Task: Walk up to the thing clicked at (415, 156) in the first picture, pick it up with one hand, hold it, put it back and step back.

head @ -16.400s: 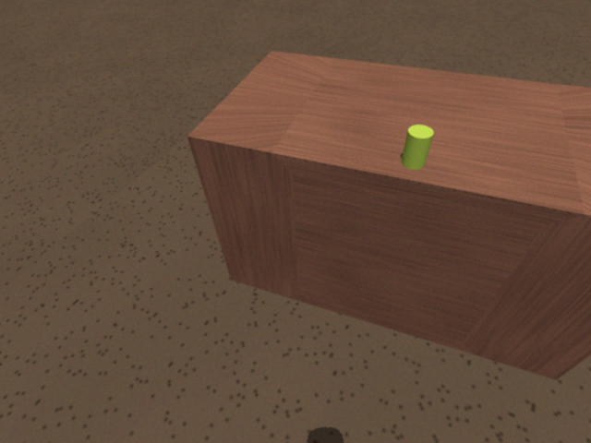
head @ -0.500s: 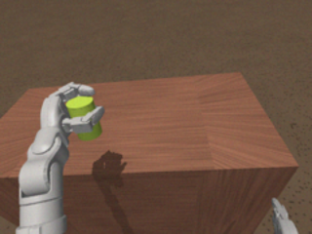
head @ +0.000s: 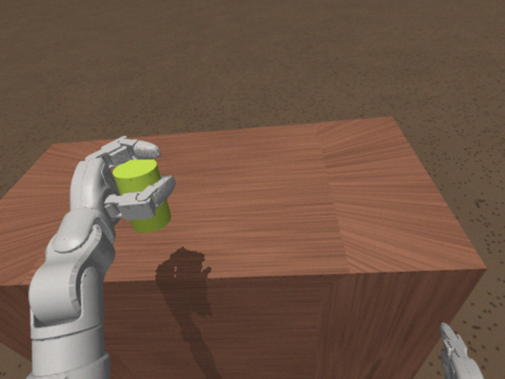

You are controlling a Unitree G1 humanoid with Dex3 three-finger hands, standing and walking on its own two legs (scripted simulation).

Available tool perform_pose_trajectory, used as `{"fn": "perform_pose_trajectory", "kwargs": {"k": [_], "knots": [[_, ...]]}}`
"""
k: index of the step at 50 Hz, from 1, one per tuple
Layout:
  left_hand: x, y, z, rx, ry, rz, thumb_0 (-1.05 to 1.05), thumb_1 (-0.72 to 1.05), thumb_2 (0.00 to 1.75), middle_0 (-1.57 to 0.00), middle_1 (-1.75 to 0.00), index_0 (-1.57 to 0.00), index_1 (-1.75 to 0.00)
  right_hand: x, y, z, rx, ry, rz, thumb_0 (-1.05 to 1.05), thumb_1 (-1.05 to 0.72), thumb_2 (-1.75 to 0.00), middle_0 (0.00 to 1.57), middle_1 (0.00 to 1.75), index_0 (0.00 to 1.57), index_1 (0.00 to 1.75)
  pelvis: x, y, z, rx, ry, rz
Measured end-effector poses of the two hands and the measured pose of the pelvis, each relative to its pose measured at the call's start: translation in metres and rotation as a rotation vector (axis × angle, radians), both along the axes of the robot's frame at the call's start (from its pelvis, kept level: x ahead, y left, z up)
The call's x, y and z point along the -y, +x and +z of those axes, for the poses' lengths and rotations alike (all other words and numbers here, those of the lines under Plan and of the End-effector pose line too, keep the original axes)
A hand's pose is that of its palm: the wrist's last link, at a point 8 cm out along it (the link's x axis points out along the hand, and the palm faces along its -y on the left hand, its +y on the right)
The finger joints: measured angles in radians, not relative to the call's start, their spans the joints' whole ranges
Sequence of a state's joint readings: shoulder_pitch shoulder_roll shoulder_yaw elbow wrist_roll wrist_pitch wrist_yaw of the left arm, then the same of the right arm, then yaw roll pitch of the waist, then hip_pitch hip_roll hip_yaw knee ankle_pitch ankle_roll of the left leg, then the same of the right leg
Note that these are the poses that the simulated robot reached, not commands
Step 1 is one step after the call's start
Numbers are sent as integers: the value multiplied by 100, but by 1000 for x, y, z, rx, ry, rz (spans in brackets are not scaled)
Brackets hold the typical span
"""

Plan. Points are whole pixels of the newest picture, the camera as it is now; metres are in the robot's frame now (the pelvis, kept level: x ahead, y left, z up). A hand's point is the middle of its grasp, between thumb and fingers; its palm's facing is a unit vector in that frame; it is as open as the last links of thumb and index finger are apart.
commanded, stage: hold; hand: left
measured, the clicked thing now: (143, 195) +0.33 +0.17 +0.21
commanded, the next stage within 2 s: crouch in 1.90 s
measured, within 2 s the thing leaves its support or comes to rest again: neither
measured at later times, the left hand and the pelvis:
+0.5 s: hand (139, 183) +0.32 +0.17 +0.23, palm faces +0.15 -0.99 +0.01, open 7.3 cm; pelvis -0.01 +0.00 +0.00, yaw +0 degrees
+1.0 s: hand (144, 183) +0.33 +0.16 +0.23, palm faces +0.14 -0.99 +0.01, open 7.3 cm; pelvis +0.00 +0.00 +0.00, yaw +0 degrees
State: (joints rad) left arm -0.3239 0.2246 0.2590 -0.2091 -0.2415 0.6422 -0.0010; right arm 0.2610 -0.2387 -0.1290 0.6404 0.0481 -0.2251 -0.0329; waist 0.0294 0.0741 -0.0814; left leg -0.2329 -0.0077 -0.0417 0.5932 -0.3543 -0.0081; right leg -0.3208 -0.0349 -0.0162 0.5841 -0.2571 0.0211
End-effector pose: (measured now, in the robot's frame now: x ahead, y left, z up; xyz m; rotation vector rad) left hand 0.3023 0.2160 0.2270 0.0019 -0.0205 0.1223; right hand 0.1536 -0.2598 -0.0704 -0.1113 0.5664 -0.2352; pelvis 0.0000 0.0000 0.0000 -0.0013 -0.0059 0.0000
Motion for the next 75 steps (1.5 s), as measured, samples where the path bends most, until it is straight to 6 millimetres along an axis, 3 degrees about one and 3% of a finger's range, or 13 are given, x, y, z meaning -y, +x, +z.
{"fn": "perform_pose_trajectory", "kwargs": {"k": [10, 21, 31, 44, 56, 68, 75], "knots": [[-7, 0, 13, 43, 3, 27, 1, -9, 107, -90, -108, -91, -109, 4, 1, 7, 35, -18, -11, -1, 54, -5, 5, 5, 5, 5, 2, -4, 0, 7, 3, 2], [-1, -6, -2, -11, -14, 1, 1, -9, 107, -90, -108, -91, -109, -2, -10, 0, 13, 2, 0, -1, 54, -5, 5, 5, 5, 5, 1, -9, 0, 9, 3, -2], [0, -8, 14, 66, 6, 9, 1, -10, 108, -90, -108, -91, -109, 1, -6, 1, 19, -19, -11, -1, 54, -5, 5, 5, 5, 5, 2, -7, 0, 10, 2, 0], [1, -11, -7, -9, -13, 19, 1, -10, 108, -90, -108, -91, -109, -4, 0, 3, 32, -3, 8, -1, 54, -5, 5, 5, 5, 5, 4, -4, 0, 8, 3, 2], [-1, 3, 11, 43, -2, 11, 1, -10, 108, -90, -108, -92, -110, 1, 0, 5, 40, -20, -20, -1, 54, -5, 5, 5, 5, 5, 2, -3, 0, 10, 1, -2], [1, -8, -18, -26, -25, 3, 1, -10, 108, -90, -108, -92, -111, -8, -2, 6, 35, 2, 10, -1, 54, -5, 5, 5, 5, 5, 0, -4, 0, 7, 0, -5], [-5, -11, -2, 43, 10, 39, 1, -10, 108, -90, -108, -92, -111, -6, -4, 4, 26, -13, -8, -1, 54, -5, 5, 5, 5, 5, -1, -5, 0, 10, -2, -3]]}}
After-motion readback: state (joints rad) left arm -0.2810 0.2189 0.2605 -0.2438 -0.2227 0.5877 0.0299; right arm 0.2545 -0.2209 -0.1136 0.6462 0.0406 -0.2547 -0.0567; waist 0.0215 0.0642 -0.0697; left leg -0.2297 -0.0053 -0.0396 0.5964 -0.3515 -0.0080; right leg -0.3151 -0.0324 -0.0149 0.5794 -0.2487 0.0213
